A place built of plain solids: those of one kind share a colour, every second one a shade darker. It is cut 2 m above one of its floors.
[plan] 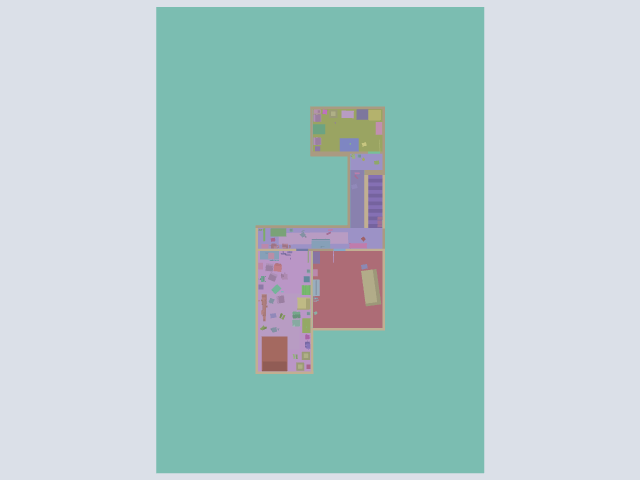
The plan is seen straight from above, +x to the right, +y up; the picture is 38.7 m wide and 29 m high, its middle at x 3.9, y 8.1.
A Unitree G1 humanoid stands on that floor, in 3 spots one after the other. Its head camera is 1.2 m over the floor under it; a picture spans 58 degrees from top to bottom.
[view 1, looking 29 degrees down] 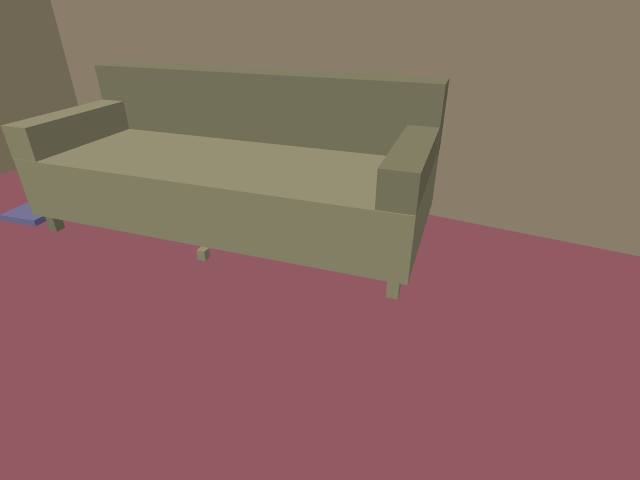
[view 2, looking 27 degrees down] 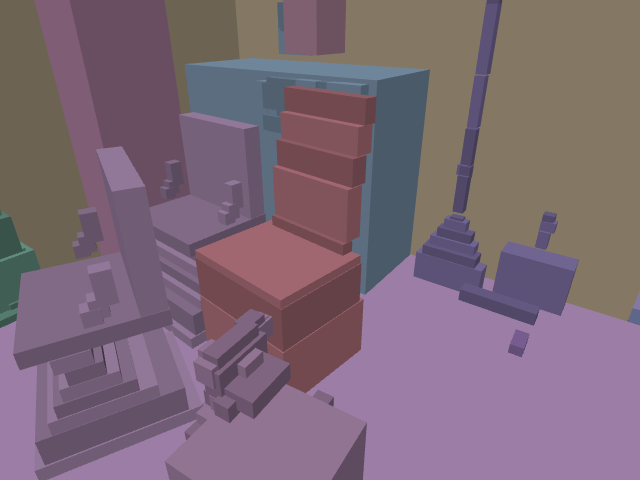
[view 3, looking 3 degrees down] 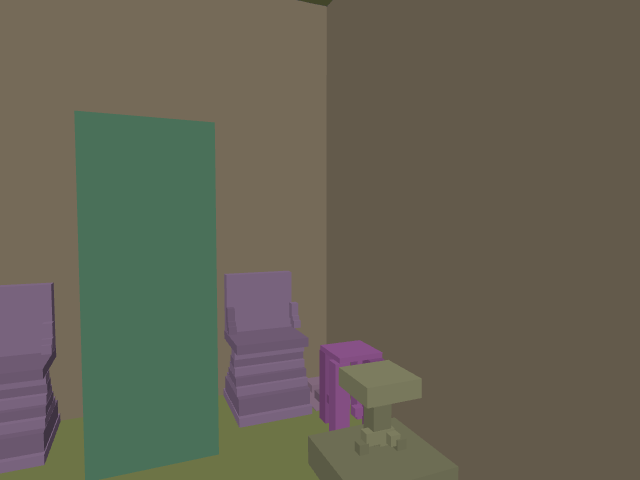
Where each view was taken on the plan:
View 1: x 5.12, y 3.73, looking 27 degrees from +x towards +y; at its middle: sofa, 1.92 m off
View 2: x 2.27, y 5.38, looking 126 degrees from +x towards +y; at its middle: chair_ladder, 1.60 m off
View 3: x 6.37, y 14.73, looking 157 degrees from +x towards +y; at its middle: wall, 3.16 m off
